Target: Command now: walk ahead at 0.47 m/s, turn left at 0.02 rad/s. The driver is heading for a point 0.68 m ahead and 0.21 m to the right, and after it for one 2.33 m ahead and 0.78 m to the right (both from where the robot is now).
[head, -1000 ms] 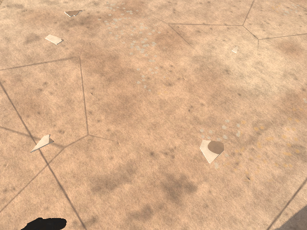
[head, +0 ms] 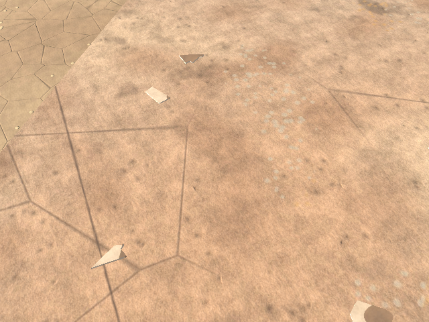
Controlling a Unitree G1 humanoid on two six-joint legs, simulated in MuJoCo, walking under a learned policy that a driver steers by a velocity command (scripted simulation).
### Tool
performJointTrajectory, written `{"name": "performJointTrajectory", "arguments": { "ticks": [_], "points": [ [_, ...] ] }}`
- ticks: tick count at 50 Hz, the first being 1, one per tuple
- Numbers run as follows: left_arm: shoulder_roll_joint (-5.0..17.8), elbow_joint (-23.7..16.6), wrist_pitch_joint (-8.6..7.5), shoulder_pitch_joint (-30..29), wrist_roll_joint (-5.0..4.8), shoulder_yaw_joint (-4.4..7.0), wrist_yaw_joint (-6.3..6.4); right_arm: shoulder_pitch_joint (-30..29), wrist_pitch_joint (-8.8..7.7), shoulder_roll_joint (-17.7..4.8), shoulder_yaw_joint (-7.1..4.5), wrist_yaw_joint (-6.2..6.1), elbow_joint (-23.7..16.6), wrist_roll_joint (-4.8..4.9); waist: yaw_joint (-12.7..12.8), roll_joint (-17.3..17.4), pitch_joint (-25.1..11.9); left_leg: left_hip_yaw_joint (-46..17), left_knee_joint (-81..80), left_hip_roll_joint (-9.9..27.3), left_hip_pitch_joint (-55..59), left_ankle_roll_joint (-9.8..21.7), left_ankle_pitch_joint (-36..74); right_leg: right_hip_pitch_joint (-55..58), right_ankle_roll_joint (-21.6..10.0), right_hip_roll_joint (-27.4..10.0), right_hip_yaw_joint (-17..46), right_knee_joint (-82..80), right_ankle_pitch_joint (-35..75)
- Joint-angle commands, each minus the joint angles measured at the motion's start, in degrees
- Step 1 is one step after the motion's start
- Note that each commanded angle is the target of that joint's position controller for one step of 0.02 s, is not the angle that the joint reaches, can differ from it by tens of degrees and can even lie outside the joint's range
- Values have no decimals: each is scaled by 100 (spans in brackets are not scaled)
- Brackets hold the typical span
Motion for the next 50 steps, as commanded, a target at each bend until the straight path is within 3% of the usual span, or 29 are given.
{"name": "performJointTrajectory", "arguments": {
  "ticks": [1, 2, 5, 8, 12, 15, 18, 19, 20, 21, 22, 23, 24, 25, 26, 27, 29, 32, 34, 37, 41, 43, 44, 45, 46, 47, 48, 49, 50],
  "points": [
    [710, -60, 13, 755, 61, 183, 58, -572, -251, -706, -165, 0, -641, -34, 488, -483, -239, -101, 840, 558, -2721, 104, 768, 2282, -991, -1650, 2481, -1814, -552],
    [620, -77, 1, 636, 129, 151, 69, -502, -216, -620, -166, 16, -623, -58, 331, -634, -196, -120, 687, 687, -2405, 92, 1016, 1920, -970, -1502, 2176, -1955, -200],
    [646, 2, -72, 639, 65, 165, 94, -474, -90, -390, -127, 26, -600, -94, 166, -604, -35, 10, 280, 756, -2282, -60, 1295, 1460, -1110, -1385, 1605, -2294, 610],
    [775, 102, -67, 794, 37, 192, 154, -1024, -93, -298, -77, 21, -783, -152, 262, -437, 179, 101, -699, 759, -2563, -206, 2032, 1456, -1084, -1285, 1142, -2418, 1301],
    [901, 228, -3, 1161, -22, 200, 213, -1888, -197, -105, 23, 142, -976, -96, 582, -397, 317, 399, -2227, 486, -2111, -172, 3125, 1464, -884, -1088, 661, -2457, 1371],
    [951, 403, 99, 1569, -89, 215, 236, -2395, -255, -159, 16, 240, -1179, -62, 701, -366, 447, 290, -2774, 343, -2093, -118, 3151, 1896, -871, -1314, 911, -2215, 1377],
    [1060, 442, 200, 1576, -102, 277, 289, -2310, -302, -385, -61, 297, -1211, -75, 473, -477, 325, 176, -3111, 222, -1769, 26, 2646, 2372, -719, -1534, 1166, -1737, 1782],
    [1119, 427, 223, 1506, -95, 300, 299, -2053, -315, -498, -112, 286, -1152, -83, 301, -556, 159, 253, -3154, 114, -1322, 97, 2403, 2407, -658, -1507, 1190, -1410, 2335],
    [1098, 405, 247, 1402, -72, 287, 299, -1424, -323, -672, -214, 251, -986, -88, -74, -540, -243, 405, -3308, -24, -366, 237, 2358, 2259, -533, -1290, 1049, -664, 3024],
    [868, 330, 247, 1390, 8, 198, 296, -495, -313, -945, -339, 190, -777, -135, -501, -452, -1003, 203, -3061, 281, 1208, 454, 2416, 1581, -335, -954, 869, 576, 2666],
    [216, 143, 179, 1912, 73, 11, 270, 226, -282, -1508, -466, 129, -713, -296, -448, 696, -2066, -1783, -2993, 1805, 3535, 1109, 1902, -408, 39, -191, 494, 2784, 579],
    [168, 190, 93, 2161, -67, -39, 243, 374, -247, -1264, -407, 160, -640, -255, -398, 1667, -2713, -3743, -3941, 2427, 4006, 1542, 887, -1432, 150, 185, 926, 3989, -2193],
    [797, 140, 68, 1725, -223, 142, 240, 22, -235, -829, -273, 151, -677, -207, -445, 1031, -1772, -3143, -4157, 2220, 3322, 1263, 371, -1942, 121, -170, 1132, 4452, -1944],
    [858, 10, 70, 1276, -241, 169, 249, -341, -226, -634, -210, 128, -692, -179, -352, 718, -1069, -2295, -4267, 2027, 2534, 1078, 538, -2047, 103, -440, 929, 4408, -1454],
    [778, -36, 97, 1071, -170, 176, 263, -686, -239, -488, -161, 137, -652, -185, -175, 417, -592, -1695, -4483, 1797, 1742, 999, 1016, -1871, 129, -637, 857, 4135, -1065],
    [715, -19, 164, 1098, -118, 220, 270, -936, -282, -347, -127, 143, -632, -211, 17, 503, -353, -1188, -4697, 1602, 1204, 929, 1372, -1589, 147, -812, 902, 3847, -783],
    [453, 22, 329, 1297, -133, 204, 260, -1193, -360, -316, -151, 152, -555, -235, 237, 530, -165, -570, -5054, 1471, 610, 948, 1787, -1159, 214, -906, 847, 3701, -531],
    [349, -178, 479, 1015, -68, 219, 299, -1354, -420, -463, -212, 115, -427, -275, 364, 300, 192, 227, -5180, 1482, 361, 1034, 3209, -1379, 367, -900, 858, 3172, -99],
    [287, -301, 464, 833, 0, 201, 249, -1414, -368, -584, -251, 45, -378, -275, 371, 278, 200, 858, -5044, 1313, 372, 968, 4047, -1239, 432, -837, 667, 2356, 522],
    [159, -531, 424, 285, 35, 147, 86, -1317, -240, -754, -298, -66, -311, -209, 134, 220, 108, 1367, -4828, 1216, 523, 870, 4431, -812, 400, -654, 264, 1205, 1398],
    [423, -836, 514, 61, 45, 262, -56, -1284, -61, -956, -387, -102, -227, 3, 161, 319, -43, 1379, -4188, 1533, 1238, 725, 4631, -725, 159, -524, 146, 652, 840],
    [634, -837, 557, 445, 72, 385, -62, -1440, 18, -1020, -433, -116, -269, 112, 426, 352, -245, 1438, -3294, 1503, 1325, 557, 5257, -197, -66, -239, -82, 377, 410],
    [845, -706, 543, 1014, 71, 511, -21, -1456, 55, -916, -406, -108, -279, 129, 719, 138, -528, 1578, -2335, 1237, 1177, 351, 5141, 586, -248, 15, -177, -111, 817],
    [1355, -659, 543, 1424, 66, 682, 117, -1093, 47, -743, -342, -73, -272, -40, 815, -710, -864, 1687, -878, 789, 349, -80, 3657, 1723, -543, -353, 578, -377, 3160],
    [1842, -815, 568, 1225, 107, 706, 236, -654, 36, -182, -158, -18, -438, -410, 205, -2041, -1258, 1451, 1192, -179, -1648, -536, -1433, 3157, -1514, -1696, 2675, 73, 5711],
    [1676, -1085, 477, 1167, 168, 608, 153, -469, 13, -444, -137, 41, -389, -288, 402, -1374, -2517, 26, 2100, -382, -1970, -541, -1747, 3496, -2257, -2319, 4087, -468, 4441],
    [1364, -1151, 426, 925, 117, 556, 93, -1034, 40, -747, -214, 48, -484, -59, 562, -705, -2084, -162, 2121, -192, -2340, -428, -1124, 3139, -2047, -2049, 3636, -831, 3079],
    [1150, -1117, 408, 635, -10, 498, 107, -1352, 75, -711, -207, -10, -558, -74, 446, -409, -1412, -113, 1697, 4, -2522, -359, -594, 2519, -1676, -1748, 3150, -975, 2072],
    [962, -1134, 437, 391, -59, 437, 156, -1490, 128, -711, -218, -96, -520, -174, 336, -217, -1013, -144, 1271, 175, -2409, -355, -238, 1886, -1415, -1529, 2874, -1107, 1513]
  ]
}}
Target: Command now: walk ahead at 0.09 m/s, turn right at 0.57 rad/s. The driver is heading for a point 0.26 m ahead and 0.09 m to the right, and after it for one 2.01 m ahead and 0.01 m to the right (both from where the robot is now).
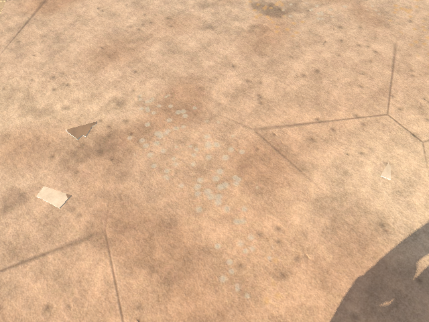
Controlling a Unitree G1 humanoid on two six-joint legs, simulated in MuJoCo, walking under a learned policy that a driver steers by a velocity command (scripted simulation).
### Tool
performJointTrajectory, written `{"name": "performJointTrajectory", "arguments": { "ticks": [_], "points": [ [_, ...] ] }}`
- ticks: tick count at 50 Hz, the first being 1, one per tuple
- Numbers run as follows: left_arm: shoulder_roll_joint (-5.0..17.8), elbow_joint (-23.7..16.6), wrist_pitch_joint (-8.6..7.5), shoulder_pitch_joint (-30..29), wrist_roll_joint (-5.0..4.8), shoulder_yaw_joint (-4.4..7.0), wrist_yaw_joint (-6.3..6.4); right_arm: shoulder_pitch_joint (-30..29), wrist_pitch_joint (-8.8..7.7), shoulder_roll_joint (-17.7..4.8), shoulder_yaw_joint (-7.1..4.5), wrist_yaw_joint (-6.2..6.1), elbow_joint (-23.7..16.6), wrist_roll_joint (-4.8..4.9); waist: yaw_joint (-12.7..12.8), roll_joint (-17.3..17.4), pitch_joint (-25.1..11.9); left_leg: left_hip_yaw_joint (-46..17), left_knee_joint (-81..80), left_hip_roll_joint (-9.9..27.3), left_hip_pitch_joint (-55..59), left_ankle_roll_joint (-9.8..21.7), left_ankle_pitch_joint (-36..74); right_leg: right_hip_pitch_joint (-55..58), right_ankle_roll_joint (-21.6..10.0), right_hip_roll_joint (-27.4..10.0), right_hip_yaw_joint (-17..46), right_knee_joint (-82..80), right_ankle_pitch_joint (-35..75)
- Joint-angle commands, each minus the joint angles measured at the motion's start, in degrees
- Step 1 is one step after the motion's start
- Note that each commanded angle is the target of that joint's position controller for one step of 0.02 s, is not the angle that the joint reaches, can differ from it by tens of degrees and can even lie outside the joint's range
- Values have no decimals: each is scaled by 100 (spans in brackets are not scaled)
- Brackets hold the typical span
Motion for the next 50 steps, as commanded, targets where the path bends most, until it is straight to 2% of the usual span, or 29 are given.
{"name": "performJointTrajectory", "arguments": {
  "ticks": [1, 3, 6, 9, 12, 15, 17, 18, 19, 20, 21, 22, 23, 24, 26, 28, 30, 33, 34, 36, 37, 38, 39, 40, 41, 43, 45, 47, 50],
  "points": [
    [772, -434, -44, 99, -56, 208, 119, 86, 57, -712, -163, -127, -419, -78, -38, -310, -1254, -605, 5, 270, -1260, 52, 571, 1836, -1093, -1556, 2382, -1456, 1017],
    [819, -524, -8, 11, 68, 225, 187, 215, 114, -618, -157, -133, -405, -95, -158, -519, -1255, -516, -459, 131, -805, 25, 822, 1391, -1009, -1328, 2133, -1525, 1284],
    [964, -526, 39, 153, 20, 290, 296, 149, 125, -432, -91, -154, -400, -98, -94, -503, -1390, -538, -1258, 11, -679, -125, 1030, 1392, -985, -1212, 2055, -1453, 1324],
    [963, -588, 129, 83, -8, 300, 364, -10, 156, -416, -74, -139, -434, -62, -21, -651, -1328, -611, -1823, -55, -526, -201, 1357, 1216, -855, -1064, 2213, -1510, 175],
    [935, -623, 195, 74, 7, 298, 355, -133, 122, -440, -83, -103, -489, -34, 69, -847, -1167, -638, -2365, -134, -311, -178, 1377, 1110, -766, -989, 2485, -1526, -494],
    [908, -645, 246, 120, -12, 294, 322, -109, 27, -491, -110, -38, -524, 1, 115, -984, -1158, -633, -3037, -221, -45, -62, 1255, 1350, -710, -1005, 2843, -1335, -247],
    [880, -684, 295, 18, -74, 280, 330, 171, -29, -499, -147, 22, -456, 12, -69, -998, -1152, -520, -4052, -254, 507, 93, 1686, 1326, -552, -863, 2917, -1081, -1],
    [808, -693, 314, 50, -116, 256, 346, 367, -42, -605, -199, 31, -398, -19, -158, -884, -1153, -572, -4675, -35, 1028, 221, 2166, 1083, -346, -655, 2789, -853, -216],
    [540, -704, 318, 273, -91, 183, 342, 470, -17, -991, -288, 9, -430, -122, -31, -6, -1248, -1468, -5017, 1075, 1643, 624, 2338, 453, -16, -191, 2191, 101, -1461],
    [589, -917, 260, 207, -149, 218, 326, 343, 51, -1393, -373, -1, -403, -297, 156, 1731, -866, -2829, -5311, 2045, 1542, 1546, 3300, -710, 324, 719, 894, 1236, -2634],
    [1074, -795, 192, 301, -5, 364, 309, 69, 30, -1051, -306, -16, -603, -331, 92, 1304, -847, -2953, -5254, 2341, 1324, 1873, 3607, -803, 571, 293, 998, 2571, -2656],
    [1206, -628, 211, 432, -50, 439, 285, -189, 33, -760, -224, -59, -705, -262, 190, 852, -845, -2318, -5104, 2022, 1249, 1662, 3690, -719, 654, 215, 971, 3086, -2295],
    [1060, -475, 281, 578, -65, 427, 302, -361, 47, -631, -189, -81, -753, -172, 256, 642, -771, -1766, -4991, 1644, 1276, 1400, 3625, -730, 770, 170, 856, 3374, -2006],
    [919, -443, 340, 619, -46, 389, 311, -368, 57, -552, -160, -103, -759, -79, 195, 647, -710, -1492, -4942, 1512, 1403, 1331, 3664, -894, 872, 122, 807, 3674, -1742],
    [654, -526, 384, 446, -106, 295, 273, -216, 120, -561, -139, -135, -740, -84, 70, 712, -604, -967, -4998, 1289, 1453, 1353, 3805, -927, 998, 22, 487, 3546, -1488],
    [543, -711, 366, 47, -143, 232, 254, 60, 181, -666, -180, -163, -697, -125, -182, 887, -648, -824, -4989, 1348, 1923, 1453, 3918, -1062, 1089, -142, 304, 2929, -1388],
    [409, -819, 345, -140, -88, 149, 223, 222, 221, -808, -229, -151, -647, -113, -320, 955, -825, -773, -4899, 1437, 2052, 1530, 4113, -648, 1099, -282, 244, 2241, -1565],
    [275, -779, 318, -34, -15, 61, 206, 157, 226, -898, -226, -20, -583, -25, -264, 1078, -978, -733, -4800, 1456, 1720, 1592, 4442, 437, 946, -231, 19, 1095, -1829],
    [254, -687, 318, 102, -9, 48, 205, 188, 206, -807, -181, 31, -535, 21, -228, 1044, -1060, -764, -4846, 1412, 1630, 1560, 3816, 800, 878, -219, -50, 544, -1643],
    [211, -428, 285, 512, -3, 48, 170, 149, 176, -702, -94, 123, -448, 150, 41, 907, -893, -760, -4835, 1174, 915, 1336, 2354, 2014, 644, -43, -316, -1111, -464],
    [400, -390, 264, 643, -20, 96, 191, 288, 136, -629, -46, 157, -379, 147, 103, 773, -887, -760, -4722, 1030, 411, 1068, 1835, 2739, 495, -147, -142, -1292, -380],
    [661, -359, 237, 1054, -11, 143, 249, 203, 79, -295, 86, 216, -431, 4, 241, 121, -1160, -490, -3905, 647, -288, 661, 929, 3619, 251, -1005, 812, -1277, -329],
    [1303, -298, 244, 1216, 64, 287, 264, 267, -18, -12, 164, 240, -604, -24, 172, -1369, -1127, 370, -2867, -18, -1271, 262, 41, 3533, -479, -2094, 2066, -1496, -1363],
    [1282, -249, 116, 1437, 141, 328, 231, -342, -52, -590, 27, 176, -741, 112, 706, -1281, -659, -45, -1768, 155, -1640, 198, -296, 2833, -1052, -2465, 2767, -2170, -2599],
    [1035, -174, -27, 1342, 162, 245, 240, -382, -48, -829, -110, 145, -760, 226, 590, -1184, -206, -325, -1055, 236, -2099, 263, -64, 2672, -1046, -2411, 2782, -2370, -3156],
    [648, -107, -236, 978, 10, 127, 291, -5, -16, -753, -169, 110, -545, 173, 323, -1269, 86, -587, -766, 340, -2485, 329, 723, 2770, -675, -2084, 2118, -2540, -2810],
    [439, -60, -361, 886, 49, 75, 326, 70, -61, -541, -157, 135, -459, 141, 229, -931, 121, -661, -742, 347, -2433, 291, 1538, 2733, -487, -1909, 1397, -2648, -1648],
    [405, -30, -435, 856, 91, 96, 330, 124, -84, -350, -113, 189, -440, 144, 189, -755, -51, -551, -983, 380, -2314, 179, 2093, 2765, -454, -1834, 794, -2684, -854],
    [542, 60, -474, 868, 64, 162, 308, -95, -48, -197, -36, 266, -581, 98, 250, -661, -68, -319, -1806, 470, -1906, 44, 2576, 2551, -466, -1809, 162, -2719, -297]
  ]
}}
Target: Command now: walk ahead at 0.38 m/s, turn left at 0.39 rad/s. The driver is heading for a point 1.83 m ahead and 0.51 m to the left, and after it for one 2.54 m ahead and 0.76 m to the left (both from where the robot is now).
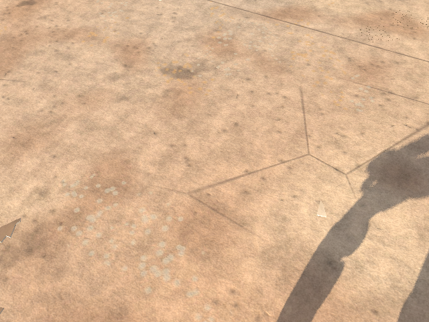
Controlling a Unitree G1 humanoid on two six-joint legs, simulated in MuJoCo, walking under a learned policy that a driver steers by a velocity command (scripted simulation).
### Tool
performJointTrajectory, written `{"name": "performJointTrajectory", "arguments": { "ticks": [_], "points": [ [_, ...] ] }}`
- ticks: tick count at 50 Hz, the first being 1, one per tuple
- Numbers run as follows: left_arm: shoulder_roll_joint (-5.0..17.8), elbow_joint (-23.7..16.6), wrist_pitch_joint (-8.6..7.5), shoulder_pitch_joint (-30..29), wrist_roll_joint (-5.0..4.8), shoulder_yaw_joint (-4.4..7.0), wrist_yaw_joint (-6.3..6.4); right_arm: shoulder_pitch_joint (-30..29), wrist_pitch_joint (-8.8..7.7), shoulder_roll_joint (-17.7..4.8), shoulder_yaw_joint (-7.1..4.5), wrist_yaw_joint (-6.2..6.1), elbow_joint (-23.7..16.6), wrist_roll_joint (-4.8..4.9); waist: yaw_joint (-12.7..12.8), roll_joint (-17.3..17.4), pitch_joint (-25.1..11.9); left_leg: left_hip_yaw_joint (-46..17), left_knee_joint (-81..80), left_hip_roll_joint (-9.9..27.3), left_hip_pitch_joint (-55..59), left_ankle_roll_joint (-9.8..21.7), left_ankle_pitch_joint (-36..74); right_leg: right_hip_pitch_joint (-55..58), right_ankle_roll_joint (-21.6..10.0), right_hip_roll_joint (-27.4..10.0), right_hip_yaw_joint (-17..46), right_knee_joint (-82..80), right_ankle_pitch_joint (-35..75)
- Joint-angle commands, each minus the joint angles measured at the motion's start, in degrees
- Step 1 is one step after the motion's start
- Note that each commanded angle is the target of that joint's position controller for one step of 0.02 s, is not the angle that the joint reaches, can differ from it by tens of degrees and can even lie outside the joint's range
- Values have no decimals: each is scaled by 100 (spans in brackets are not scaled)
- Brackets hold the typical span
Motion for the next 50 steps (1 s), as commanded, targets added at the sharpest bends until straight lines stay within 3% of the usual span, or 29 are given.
{"name": "performJointTrajectory", "arguments": {
  "ticks": [1, 7, 8, 9, 10, 11, 12, 13, 14, 15, 16, 18, 22, 26, 29, 31, 34, 36, 37, 38, 39, 40, 41, 42, 46, 48, 50],
  "points": [
    [948, -312, -155, -309, -31, 277, 5, -833, -86, -76, 55, 87, -672, -30, 138, -831, 524, 27, -715, 232, -566, -87, 520, -130, -943, -1448, 496, -923, 541],
    [1276, -48, -75, -95, -199, 418, -65, -1168, -45, -213, 83, 236, -1033, -11, 181, -680, 779, 461, -1636, 170, -121, 413, 51, 100, -810, -1738, -24, -632, 805],
    [1355, -44, -32, -196, -198, 432, -63, -1014, -45, -303, 35, 244, -1055, -28, 30, -709, 694, 631, -1773, -8, 223, 534, -124, 130, -721, -1680, -185, -167, 1981],
    [1409, -57, 22, -314, -207, 436, -46, -478, -47, -471, -79, 234, -963, -57, -321, -671, 294, 876, -2002, -328, 1082, 657, -5, 42, -551, -1495, -474, 808, 3521],
    [1294, -80, 50, -217, -210, 382, -24, 416, -31, -830, -284, 173, -729, -74, -723, -494, -356, 995, -2150, -736, 2457, 821, 307, -338, -312, -1177, -716, 2175, 4354],
    [1042, -214, 7, -113, -68, 264, -11, 1187, 20, -1335, -459, 44, -635, -39, -1013, 233, -942, -144, -2223, -89, 4098, 1147, 1374, -1706, 102, -863, -729, 3982, 2591],
    [328, -531, -88, 450, 117, 17, -38, 849, -20, -1982, -487, 17, -857, -121, -287, 1768, -1802, -3655, -3107, 1657, 5269, 2382, 1125, -3550, 519, 317, -35, 6071, -2280],
    [978, -415, -180, -100, -82, 129, -65, 847, -79, -1444, -336, 68, -1065, -100, -790, 690, -2233, -3927, -3540, 1735, 5217, 2335, 1221, -3702, 421, 166, 1065, 6581, -2238],
    [1125, -550, -196, -488, -240, 167, -67, 621, -127, -1174, -251, 82, -999, -110, -706, 471, -1463, -3028, -3496, 1568, 4687, 2127, 1567, -4077, 300, -12, 966, 6531, -1771],
    [1059, -520, -200, -561, -150, 139, -5, 370, -142, -1008, -209, 71, -987, -50, -510, -2, -941, -2393, -3429, 1270, 3973, 1894, 1838, -4040, 220, -274, 909, 6136, -1324],
    [1094, -494, -167, -608, -27, 166, 58, 59, -117, -879, -180, 42, -1033, -51, -338, -64, -628, -1952, -3459, 1071, 3271, 1755, 2185, -3797, 214, -441, 900, 5749, -981],
    [1095, -421, -11, -414, 2, 190, 72, -315, -90, -816, -145, -6, -1153, -209, -30, 144, -535, -1529, -3671, 832, 2309, 1721, 2788, -3088, 231, -436, 891, 5512, -651],
    [856, -415, 139, -488, 80, 112, 128, -352, -75, -909, -173, -118, -1068, -149, 38, 83, -607, -1208, -3636, 638, 2080, 1740, 3417, -3101, 478, -217, 863, 4671, -156],
    [781, -561, 186, -1084, 38, 63, 104, -308, 118, -931, -183, -263, -1025, -60, -145, 240, -600, -1442, -3513, 473, 2260, 1488, 2168, -3219, 603, -73, 1015, 3570, 439],
    [806, -666, 177, -1478, -8, 62, 56, -266, 220, -972, -202, -303, -1021, -71, -282, 370, -460, -1835, -3445, 456, 2330, 1419, 1376, -3143, 597, 62, 1129, 2883, 489],
    [849, -706, 132, -1601, -19, 78, 22, -239, 266, -967, -205, -298, -1025, -76, -323, 447, -431, -2088, -3242, 457, 2464, 1425, 1496, -3014, 557, 178, 1172, 2539, 253],
    [915, -702, 34, -1511, -41, 124, -33, -322, 321, -913, -190, -290, -1091, -43, -251, 581, -504, -2477, -2837, 404, 2714, 1335, 2119, -2550, 421, 318, 1157, 1876, -6],
    [976, -609, -40, -1185, -40, 179, -54, -559, 348, -814, -153, -308, -1192, 14, 13, 583, -520, -2483, -2473, 84, 2539, 1016, 1824, -1614, 206, 167, 1102, 608, 1137],
    [1306, -633, -39, -1037, 34, 257, -19, -371, 336, -573, -79, -303, -1252, -59, -79, 21, -818, -2134, -1813, -229, 2041, 726, 628, -678, -145, -757, 1740, 569, 2174],
    [1675, -634, 51, -1220, 166, 319, 16, 142, 299, -360, -27, -298, -1267, -93, -524, -1557, -747, -1059, -800, -1143, 826, 308, -2074, 2, -1105, -1850, 3066, 675, 4089],
    [1265, -568, 83, -840, 139, 254, -2, 159, 266, -827, -126, -295, -1204, -163, -237, -1695, -918, -763, 486, -1044, 340, -32, -3091, 128, -1762, -2378, 3744, 680, 4446],
    [1047, -601, 90, -882, 65, 178, -3, 164, 276, -1066, -222, -282, -1103, -126, -197, -1197, -833, -810, 1200, -881, 224, -180, -2784, 51, -1730, -2188, 3268, 794, 4307],
    [928, -611, 111, -1036, 33, 146, -6, 95, 334, -1007, -233, -302, -984, -85, -217, -878, -702, -750, 1443, -798, 176, -291, -2450, -60, -1457, -1778, 2674, 877, 4015],
    [891, -608, 137, -1159, -20, 129, -6, 3, 394, -894, -211, -324, -970, -74, -209, -818, -568, -753, 1423, -756, 116, -355, -2199, -177, -1289, -1557, 2367, 855, 3698],
    [941, -518, 260, -1345, 9, 119, 3, -217, 444, -336, -17, -289, -1040, -52, -217, -1217, -543, -209, 132, -645, 855, -463, -1781, -528, -1195, -1102, 1580, 686, 3553],
    [987, -480, 301, -1367, -10, 131, -3, -342, 431, -231, 48, -258, -1062, -87, -130, -1379, -639, -38, -791, -490, 1405, -426, -1616, -594, -1221, -1111, 1487, 681, 3448],
    [1085, -399, 331, -1240, -48, 149, -23, -375, 429, -303, 36, -226, -1035, -77, -31, -1463, -645, 77, -1516, -434, 1746, -356, -1283, -581, -1270, -1197, 1593, 695, 3126]
  ]
}}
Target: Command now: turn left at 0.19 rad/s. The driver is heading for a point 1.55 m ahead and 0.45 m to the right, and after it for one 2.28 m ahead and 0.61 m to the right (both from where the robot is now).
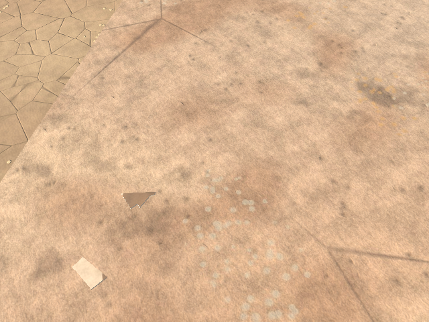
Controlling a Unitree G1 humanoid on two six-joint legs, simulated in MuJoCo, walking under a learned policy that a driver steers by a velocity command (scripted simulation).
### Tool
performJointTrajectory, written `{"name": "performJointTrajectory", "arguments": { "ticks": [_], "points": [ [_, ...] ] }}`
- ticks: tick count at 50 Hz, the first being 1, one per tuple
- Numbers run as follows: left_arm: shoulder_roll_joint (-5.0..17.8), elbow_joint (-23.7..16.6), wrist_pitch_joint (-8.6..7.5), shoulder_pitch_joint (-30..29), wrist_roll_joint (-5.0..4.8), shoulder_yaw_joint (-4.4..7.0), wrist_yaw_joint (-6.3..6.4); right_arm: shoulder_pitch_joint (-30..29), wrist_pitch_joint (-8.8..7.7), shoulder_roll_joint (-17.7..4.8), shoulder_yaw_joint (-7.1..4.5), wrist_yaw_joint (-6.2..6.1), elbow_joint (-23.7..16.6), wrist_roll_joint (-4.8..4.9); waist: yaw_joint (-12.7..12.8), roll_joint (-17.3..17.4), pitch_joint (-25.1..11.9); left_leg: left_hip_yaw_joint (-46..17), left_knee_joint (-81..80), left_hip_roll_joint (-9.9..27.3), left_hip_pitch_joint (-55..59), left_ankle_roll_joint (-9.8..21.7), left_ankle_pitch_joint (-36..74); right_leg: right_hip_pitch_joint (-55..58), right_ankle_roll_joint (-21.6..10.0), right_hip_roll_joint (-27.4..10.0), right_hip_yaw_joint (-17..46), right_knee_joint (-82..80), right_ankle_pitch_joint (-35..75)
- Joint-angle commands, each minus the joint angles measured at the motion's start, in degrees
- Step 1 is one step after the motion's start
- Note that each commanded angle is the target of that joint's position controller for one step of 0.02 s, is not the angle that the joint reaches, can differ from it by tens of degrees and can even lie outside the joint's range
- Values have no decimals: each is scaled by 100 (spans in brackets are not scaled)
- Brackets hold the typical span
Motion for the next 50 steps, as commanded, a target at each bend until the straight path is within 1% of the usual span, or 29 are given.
{"name": "performJointTrajectory", "arguments": {
  "ticks": [1, 3, 4, 5, 6, 7, 8, 9, 11, 13, 16, 19, 21, 22, 23, 24, 25, 26, 29, 34, 37, 41, 44, 45, 46, 47, 48, 49, 50],
  "points": [
    [1011, -287, -21, -136, -59, 238, -4, 168, -71, -324, -73, 40, -305, -5, -38, -1315, -1032, 345, -1274, 25, 636, 100, 622, 886, -1250, -1153, 958, -396, 2443],
    [897, -193, -28, -50, -129, 173, -19, 363, -89, -310, -79, 75, -169, -52, -188, -1132, -884, 452, -2697, -46, 1418, 372, 1703, 459, -932, -970, 845, -306, 1535],
    [780, -103, -83, 194, -75, 116, -45, 321, -93, -493, -91, 52, -238, -125, -115, -815, -921, -12, -2767, 309, 1987, 569, 2248, 4, -531, -839, 761, -222, 834],
    [516, -137, -150, 341, 135, 19, -99, 355, -79, -919, -154, -8, -322, -196, 93, 378, -1098, -1006, -2677, 1268, 2338, 935, 3353, -412, -77, -336, 204, 515, -295],
    [323, -182, -165, 204, 126, -35, -73, 138, -120, -579, -51, 45, -193, -252, 127, 1114, -1009, -1208, -2907, 1504, 1251, 1453, 1759, -4, 172, -118, -71, 196, -1123],
    [584, -120, -157, -20, 100, 13, -44, -68, -174, -408, -23, 85, -294, -215, -44, 810, -646, -1083, -3143, 1119, 1006, 1389, -90, 116, 295, 9, -258, 383, -843],
    [708, -138, -173, -273, 42, 68, -34, 207, -202, -632, -96, 75, -188, -210, -283, 889, -403, -1261, -3371, 1074, 1044, 1358, -1062, -290, 313, 241, -499, 792, -939],
    [762, -144, -184, -353, -20, 110, -7, 467, -234, -896, -159, 49, -102, -168, -407, 1052, -96, -1600, -3604, 1253, 1041, 1474, -1466, -707, 286, 274, -530, 1158, -1177],
    [870, -267, -271, -473, -146, 177, -49, 861, -362, -868, -150, -1, 50, -120, -541, 1242, 289, -2248, -3840, 1702, 1364, 1784, -1182, -1668, 110, -34, -81, 2127, -1769],
    [780, -221, -398, -347, -203, 180, -139, 958, -461, -661, -111, -31, 94, -25, -496, 989, 234, -2194, -3815, 1741, 1922, 1846, -764, -2196, -75, -229, 17, 2279, -1682],
    [516, -191, -540, -473, -152, 80, -272, 796, -506, -720, -140, -3, 71, 14, -469, 678, 39, -1537, -3765, 1453, 1797, 1748, 214, -1495, -147, -151, -232, 1388, -1151],
    [578, -35, -547, -99, -173, 79, -348, 688, -496, -801, -174, 84, 71, 73, -217, 616, -163, -1083, -3571, 1282, 1053, 1677, 589, -64, -134, 93, -500, 512, -241],
    [698, 247, -509, 622, -176, 147, -311, 686, -501, -634, -119, 119, 98, 50, 146, 424, -317, -891, -3092, 1109, 369, 1477, 484, 1169, -155, 250, -563, 186, 59],
    [827, 349, -502, 1103, -204, 196, -255, 663, -529, -401, -40, 133, 104, 1, 381, 238, -440, -633, -2443, 893, -87, 1253, 484, 1853, -275, -18, -202, 52, -124],
    [1340, 381, -516, 1670, -136, 293, -186, 525, -588, 79, 105, 146, -82, -89, 569, -1018, -664, 109, -439, 254, -985, 784, 188, 2558, -749, -1249, 1582, -715, -1011],
    [1803, 422, -549, 1926, -58, 405, -260, 482, -693, -177, 26, 82, -364, 43, 561, -1896, -764, 115, 1037, -132, -1985, 626, -713, 2641, -1567, -2158, 3836, -1572, -2409],
    [1385, 325, -594, 1469, -63, 271, -274, 558, -760, -606, -98, 69, -278, 147, 368, -1228, -287, -206, 1706, 272, -2439, 697, -406, 2316, -1608, -2177, 3775, -1693, -3028],
    [1104, 253, -612, 1196, -59, 191, -258, 506, -793, -675, -123, 106, -200, 172, 251, -1055, 44, -149, 1804, 478, -2577, 788, 171, 2064, -1419, -1897, 3140, -1679, -2725],
    [878, 169, -591, 875, 7, 94, -228, 425, -814, -445, -120, 168, -53, 14, 66, -695, 94, 22, 1397, 816, -2240, 756, 1270, 1631, -1117, -1267, 1774, -1799, -796],
    [920, 300, -552, 1118, -56, 93, -154, -104, -803, -127, -25, 209, -234, -37, 148, -492, 47, 344, 150, 750, -2130, 431, 2276, 1547, -1139, -957, 695, -1932, 1336],
    [989, 420, -507, 1354, -82, 99, -95, -738, -868, 47, 66, 290, -418, 1, 350, -536, 169, 547, -990, 577, -1652, 407, 3032, 1337, -1064, -841, 331, -2030, 1428],
    [1061, 620, -439, 1661, -141, 133, -73, -1267, -926, -8, 74, 425, -607, 56, 397, -500, 357, 500, -1702, 439, -1510, 581, 3169, 1743, -1075, -1154, 340, -1921, 1574],
    [1163, 679, -368, 1660, -154, 193, -44, -1153, -953, -228, -3, 469, -631, 32, 126, -589, 118, 519, -1919, 256, -1070, 860, 2608, 2256, -934, -1325, 376, -1323, 3022],
    [1253, 679, -338, 1635, -142, 223, -31, -818, -945, -374, -74, 435, -570, 16, -99, -702, -176, 609, -1895, 88, -533, 968, 2343, 2333, -885, -1297, 401, -841, 4049],
    [1254, 657, -292, 1529, -116, 216, -24, -15, -934, -596, -194, 374, -368, 21, -565, -696, -717, 739, -2039, -50, 575, 1140, 2409, 2154, -770, -1100, 275, 103, 4740],
    [1129, 548, -290, 1444, -50, 148, -14, 1031, -908, -852, -292, 285, -135, -20, -1045, -611, -1493, 254, -1765, 492, 2433, 1399, 2514, 1090, -599, -874, 232, 1465, 3859],
    [336, 385, -372, 2187, -29, -70, -56, 1632, -881, -1428, -425, 248, -21, -178, -756, 769, -2550, -2291, -1825, 2171, 4907, 2212, 1470, -1320, -190, 100, -26, 3859, 643],
    [536, 531, -472, 2192, -145, -54, -85, 1717, -872, -915, -294, 253, 8, -136, -853, 1116, -3067, -3785, -2774, 2599, 4882, 2323, 616, -1933, -169, 382, 743, 4739, -2082],
    [1054, 333, -502, 1525, -341, 124, -103, 1296, -862, -616, -186, 230, 31, -86, -839, 759, -1881, -2921, -3027, 2360, 3991, 1986, 259, -2412, -190, 34, 745, 5013, -1804]
  ]
}}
